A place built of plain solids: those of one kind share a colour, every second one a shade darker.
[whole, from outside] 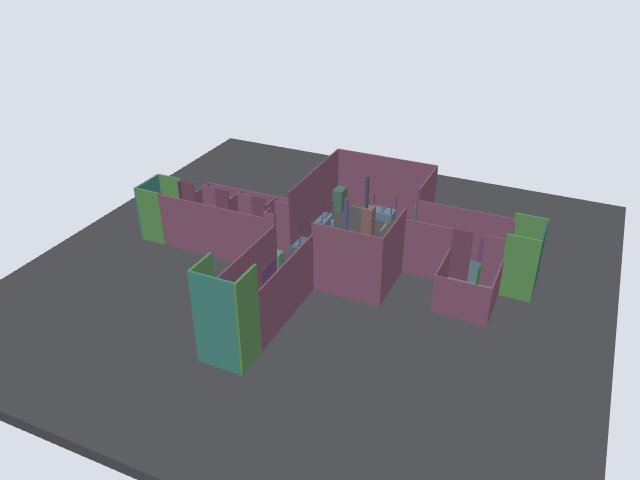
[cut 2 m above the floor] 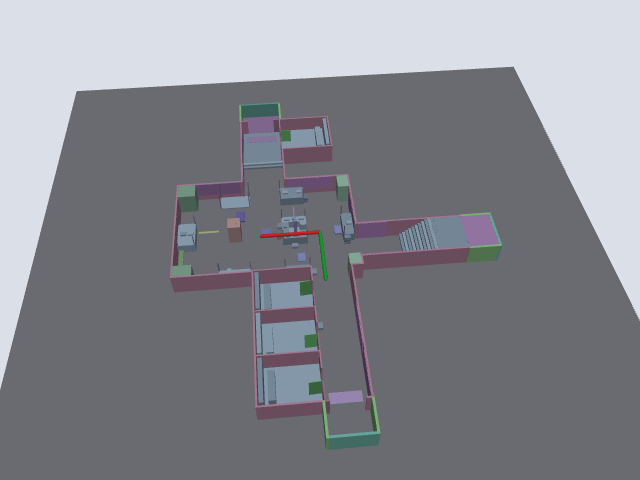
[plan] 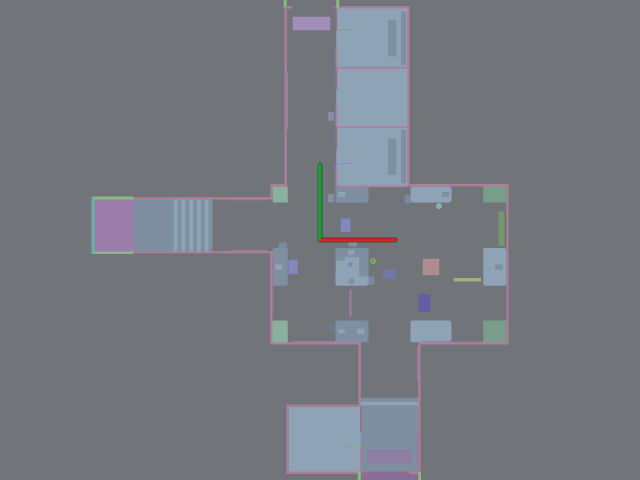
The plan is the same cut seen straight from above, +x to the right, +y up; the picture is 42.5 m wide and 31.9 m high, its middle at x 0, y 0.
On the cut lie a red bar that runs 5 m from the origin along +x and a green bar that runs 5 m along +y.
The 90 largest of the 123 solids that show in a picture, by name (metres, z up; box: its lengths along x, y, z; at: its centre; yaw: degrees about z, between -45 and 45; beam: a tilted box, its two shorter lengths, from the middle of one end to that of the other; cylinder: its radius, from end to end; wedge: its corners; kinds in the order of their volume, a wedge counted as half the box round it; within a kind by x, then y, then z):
{
 "wall_1": {"box": [9.42, 0.15, 5.49], "at": [-7.82, -0.81, 2.69]},
 "wall_2": {"box": [9.42, 0.15, 5.49], "at": [-7.82, 2.77, 2.69]},
 "wall_3": {"box": [0.15, 6.2, 6.53], "at": [-3.23, -3.84, 3.21]},
 "wall_4": {"box": [0.15, 1.02, 6.53], "at": [-3.23, 3.2, 3.21]},
 "wall_5": {"box": [1.09, 0.15, 6.53], "at": [-2.75, 3.64, 3.21]},
 "wall_6": {"box": [0.15, 12.01, 5.4], "at": [-2.28, 9.53, 2.65]},
 "wall_7": {"box": [0.15, 4.6, 3.6], "at": [-2.16, -13.24, 1.75]},
 "wall_8": {"box": [0.49, 0.15, 5.4], "at": [-2.11, 15.46, 2.65]},
 "wall_9": {"box": [6.01, 0.15, 6.53], "at": [-0.29, -6.87, 3.21]},
 "wall_10": {"box": [4.92, 0.15, 3.6], "at": [0.22, -11.01, 1.75]},
 "wall_11": {"box": [4.95, 0.15, 3.6], "at": [0.24, -15.46, 1.75]},
 "wall_12": {"box": [0.12, 1.47, 5.4], "at": [1.08, 4.3, 2.65]},
 "wall_13": {"box": [0.12, 1.47, 5.4], "at": [1.08, 6.77, 2.65]},
 "wall_14": {"box": [0.12, 1.47, 5.4], "at": [1.08, 8.24, 2.65]},
 "wall_15": {"box": [0.12, 1.47, 5.4], "at": [1.08, 10.71, 2.65]},
 "wall_16": {"box": [0.12, 1.47, 5.4], "at": [1.08, 12.18, 2.65]},
 "wall_17": {"box": [0.12, 1.47, 5.4], "at": [1.08, 14.65, 2.65]},
 "wall_18": {"box": [0.15, 4.34, 5.4], "at": [2.64, -8.92, 2.65]},
 "wall_19": {"box": [0.12, 1.65, 5.4], "at": [2.71, -14.56, 2.65]},
 "wall_20": {"box": [0.12, 1.65, 5.4], "at": [2.71, -11.91, 2.65]},
 "wall_21": {"box": [0.65, 0.15, 5.4], "at": [2.99, -15.46, 2.65]},
 "wall_22": {"box": [4.72, 0.12, 6.53], "at": [3.44, 3.57, 3.21]},
 "wall_23": {"box": [4.72, 0.12, 3.18], "at": [3.44, 7.51, 1.54]},
 "wall_24": {"box": [4.72, 0.12, 3.18], "at": [3.44, 11.45, 1.54]},
 "wall_25": {"box": [4.87, 0.15, 3.18], "at": [3.52, 15.46, 1.54]},
 "wall_26": {"box": [0.15, 3.91, 3.18], "at": [5.88, 5.55, 1.54]},
 "wall_27": {"box": [0.15, 3.94, 3.18], "at": [5.88, 9.48, 1.54]},
 "wall_28": {"box": [0.15, 4.09, 3.18], "at": [5.88, 13.49, 1.54]},
 "wall_29": {"box": [0.76, 0.15, 5.4], "at": [6.29, -15.46, 2.65]},
 "wall_30": {"box": [0.15, 8.79, 5.4], "at": [6.6, -11.14, 2.65]},
 "wall_31": {"box": [6.73, 0.15, 6.53], "at": [9.17, 3.64, 3.21]},
 "wall_32": {"box": [6.01, 0.15, 6.53], "at": [9.53, -6.87, 3.21]},
 "wall_33": {"box": [0.15, 10.66, 6.53], "at": [12.46, -1.61, 3.21]},
 "piece_1": {"box": [2.4, 3.43, 2.39], "at": [-11.18, 0.98, 1.14]},
 "piece_2": {"box": [0.26, 3.45, 2.39], "at": [-9.85, 0.98, 1.14]},
 "piece_3": {"box": [0.26, 3.45, 2.18], "at": [-9.59, 0.98, 1.04]},
 "piece_4": {"box": [0.26, 3.45, 1.96], "at": [-9.34, 0.98, 0.93]},
 "piece_5": {"box": [0.26, 3.45, 1.75], "at": [-9.08, 0.98, 0.83]},
 "piece_6": {"box": [0.26, 3.45, 1.54], "at": [-8.82, 0.98, 0.72]},
 "piece_7": {"box": [0.26, 3.45, 1.33], "at": [-8.57, 0.98, 0.61]},
 "piece_8": {"box": [0.26, 3.45, 1.11], "at": [-8.31, 0.98, 0.51]},
 "piece_9": {"box": [0.26, 3.45, 0.9], "at": [-8.05, 0.98, 0.4]},
 "piece_10": {"box": [0.26, 3.45, 0.69], "at": [-7.79, 0.98, 0.29]},
 "piece_11": {"box": [0.26, 3.45, 0.48], "at": [-7.54, 0.98, 0.19]},
 "piece_12": {"box": [1.01, 2.51, 0.95], "at": [-2.65, -1.79, 0.42]},
 "piece_13": {"box": [0.35, 3.9, 2.05], "at": [-1.84, -13.24, 1.52]},
 "piece_14": {"box": [0.55, 2.8, 0.95], "at": [-1.09, -13.24, 0.97]},
 "piece_15": {"box": [4.8, 4.3, 0.59], "at": [0.31, -13.24, 0.25]},
 "piece_16": {"box": [2.2, 1.43, 0.95], "at": [2.12, -6.07, 0.42]},
 "piece_17": {"box": [2.2, 0.62, 0.95], "at": [2.12, -2.74, 0.42]},
 "piece_18": {"box": [2.16, 2.47, 0.17], "at": [2.12, -1.79, 0.04]},
 "piece_19": {"box": [2.2, 0.62, 0.95], "at": [2.12, -0.84, 0.42]},
 "piece_20": {"box": [2.2, 1.08, 0.95], "at": [2.12, 3.03, 0.42]},
 "piece_21": {"box": [0.62, 1.27, 0.95], "at": [2.91, -1.79, 0.42]},
 "piece_22": {"box": [4.72, 3.94, 0.18], "at": [3.44, 5.54, 0.04]},
 "piece_23": {"box": [4.72, 3.94, 0.18], "at": [3.44, 9.48, 0.04]},
 "piece_24": {"box": [4.72, 3.94, 0.18], "at": [3.44, 13.42, 0.04]},
 "piece_25": {"box": [3.81, 4.38, 0.46], "at": [4.62, -13.2, 0.18]},
 "piece_26": {"box": [3.83, 0.26, 0.46], "at": [4.62, -10.88, 0.18]},
 "piece_27": {"box": [0.55, 2.44, 0.95], "at": [4.8, 5.54, 0.56]},
 "piece_28": {"box": [0.55, 2.44, 0.95], "at": [4.8, 9.48, 0.56]},
 "piece_29": {"box": [0.55, 2.44, 0.95], "at": [4.8, 13.42, 0.56]},
 "piece_30": {"box": [0.35, 3.54, 2.05], "at": [5.55, 5.54, 1.1]},
 "piece_31": {"box": [0.35, 3.54, 2.05], "at": [5.55, 9.48, 1.1]},
 "piece_32": {"box": [0.35, 3.54, 2.05], "at": [5.55, 13.42, 1.1]},
 "piece_33": {"box": [2.74, 1.43, 0.17], "at": [7.38, -6.07, 0.04]},
 "piece_34": {"box": [2.74, 1.08, 0.95], "at": [7.38, 3.03, 0.42]},
 "piece_35": {"box": [1.54, 2.51, 0.95], "at": [11.61, -1.79, 0.42]},
 "street_1": {"box": [2.6, 3.43, 2.39], "at": [-13.68, 0.98, 1.14]},
 "street_2": {"box": [3.81, 2.6, 0.46], "at": [4.62, -16.69, 0.18]},
 "wing_1": {"box": [2.78, 0.2, 7.89], "at": [-13.79, -0.84, 3.89]},
 "wing_2": {"box": [2.78, 0.2, 7.89], "at": [-13.79, 2.79, 3.89]},
 "wing_3": {"box": [0.2, 2.78, 5.55], "at": [-2.31, 16.8, 2.73]},
 "wing_4": {"box": [0.2, 2.78, 5.55], "at": [1.18, 16.8, 2.73]},
 "wing_5": {"box": [0.2, 2.78, 5.96], "at": [2.61, -16.8, 2.93]},
 "wing_6": {"box": [0.2, 2.78, 5.96], "at": [6.62, -16.8, 2.93]},
 "store_1": {"box": [1.01, 1.43, 2.45], "at": [-2.65, -6.07, 1.18]},
 "store_2": {"box": [1.01, 1.08, 2.45], "at": [-2.65, 3.03, 1.18]},
 "store_3": {"box": [1.54, 1.43, 2.45], "at": [11.61, -6.07, 1.18]},
 "store_4": {"box": [1.54, 1.08, 2.45], "at": [11.61, 3.03, 1.18]},
 "opp_1": {"box": [0.2, 3.83, 7.89], "at": [-15.08, 0.98, 3.89]},
 "opp_2": {"box": [3.69, 0.2, 5.55], "at": [-0.56, 18.09, 2.73]},
 "opp_3": {"box": [4.21, 0.2, 5.96], "at": [4.62, -18.09, 2.93]},
 "pillar_1": {"box": [1.1, 1.1, 3.25], "at": [7.38, -1.79, 1.57]},
 "front_1": {"box": [0.05, 3.74, 2.5], "at": [-3.12, -2.91, 1.2]},
 "front_2": {"box": [0.05, 3.81, 1.7], "at": [-2.17, 9.24, 1.45]},
 "front_3": {"box": [4.2, 0.05, 1.7], "at": [0.31, -6.76, 1.45]},
 "front_4": {"box": [4.2, 0.05, 1.7], "at": [8.92, -6.76, 1.45]},
 "column_1": {"box": [0.28, 0.28, 6.53], "at": [2.03, -1.61, 3.21]},
 "column_2": {"box": [0.28, 0.28, 6.53], "at": [7.21, -1.61, 3.21]}
}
